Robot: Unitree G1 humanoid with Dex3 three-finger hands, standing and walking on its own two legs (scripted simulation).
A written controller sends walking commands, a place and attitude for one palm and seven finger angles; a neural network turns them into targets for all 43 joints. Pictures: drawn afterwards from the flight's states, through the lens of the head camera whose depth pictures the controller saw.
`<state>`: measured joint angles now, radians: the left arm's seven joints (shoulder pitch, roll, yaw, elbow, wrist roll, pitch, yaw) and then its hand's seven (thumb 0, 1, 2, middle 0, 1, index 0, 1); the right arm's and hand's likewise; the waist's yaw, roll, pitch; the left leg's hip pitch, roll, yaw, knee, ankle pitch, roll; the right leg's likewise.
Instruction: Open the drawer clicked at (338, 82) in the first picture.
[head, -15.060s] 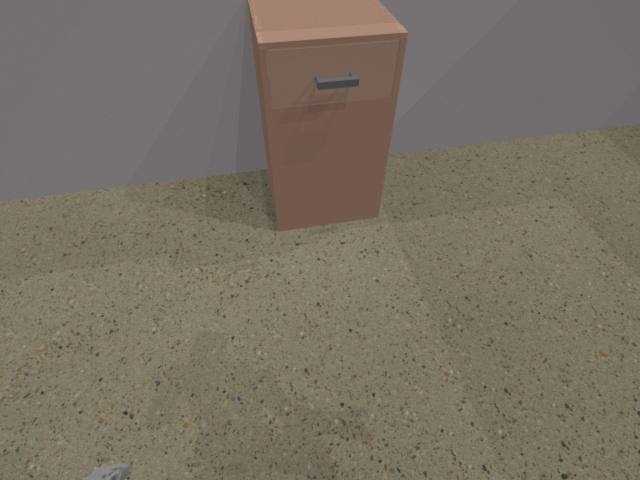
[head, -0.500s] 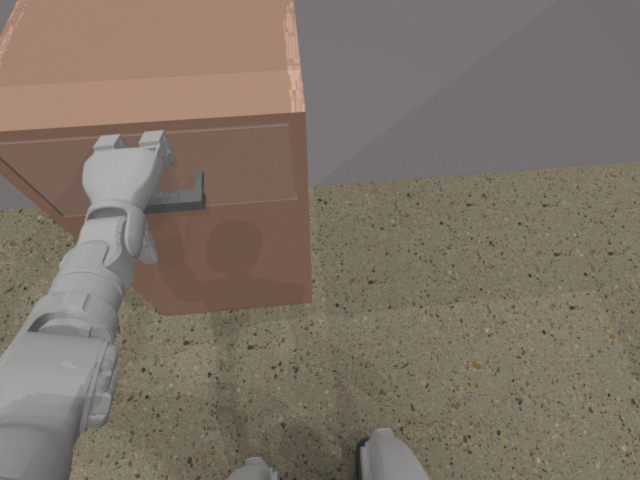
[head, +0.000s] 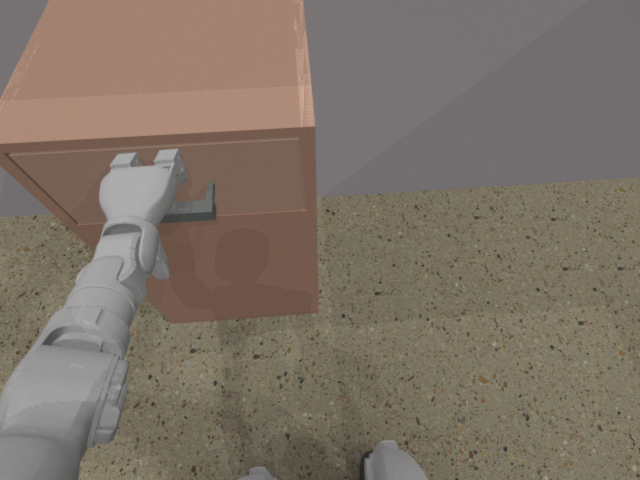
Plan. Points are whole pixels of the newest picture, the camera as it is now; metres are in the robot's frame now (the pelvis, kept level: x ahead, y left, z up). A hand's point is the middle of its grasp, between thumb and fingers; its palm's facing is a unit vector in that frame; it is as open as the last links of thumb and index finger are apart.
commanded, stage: lower the fingers behind the handle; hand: left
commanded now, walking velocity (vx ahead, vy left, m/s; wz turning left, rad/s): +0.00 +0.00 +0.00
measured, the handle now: (174, 201) +0.53 +0.21 -0.05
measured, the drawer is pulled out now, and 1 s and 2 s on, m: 0.00 0.00 0.00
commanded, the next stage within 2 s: close the thumb around the handle in 1.42 s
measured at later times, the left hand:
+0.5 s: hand (168, 226) +0.47 +0.21 -0.04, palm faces -0.07 -0.02 -1.00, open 13.8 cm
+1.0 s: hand (174, 237) +0.47 +0.21 -0.07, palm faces -0.05 -0.01 -1.00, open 13.8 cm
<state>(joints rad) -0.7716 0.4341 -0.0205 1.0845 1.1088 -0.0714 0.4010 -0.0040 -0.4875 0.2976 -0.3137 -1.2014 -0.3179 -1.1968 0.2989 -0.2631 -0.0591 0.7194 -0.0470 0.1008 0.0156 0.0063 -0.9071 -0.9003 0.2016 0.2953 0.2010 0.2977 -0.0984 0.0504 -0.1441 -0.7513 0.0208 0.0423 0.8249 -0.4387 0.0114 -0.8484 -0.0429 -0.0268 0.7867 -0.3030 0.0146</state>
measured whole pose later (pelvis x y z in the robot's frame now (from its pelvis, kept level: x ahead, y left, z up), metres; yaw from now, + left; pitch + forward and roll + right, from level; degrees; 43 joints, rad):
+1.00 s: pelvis -0.02 +0.00 -0.05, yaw +1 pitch +28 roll -1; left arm -0.86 0.47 0.00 1.15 1.15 -0.08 0.48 0.00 -0.49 0.30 -0.31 -1.20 -0.32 -1.20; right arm 0.29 -0.27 -0.05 0.75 -0.08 0.05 0.03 0.01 -0.91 -0.90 0.20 0.30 0.20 0.30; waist -0.14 0.06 -0.17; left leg -1.07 0.02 0.01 1.11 -0.53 0.01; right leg -1.15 -0.05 -0.04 1.04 -0.38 0.01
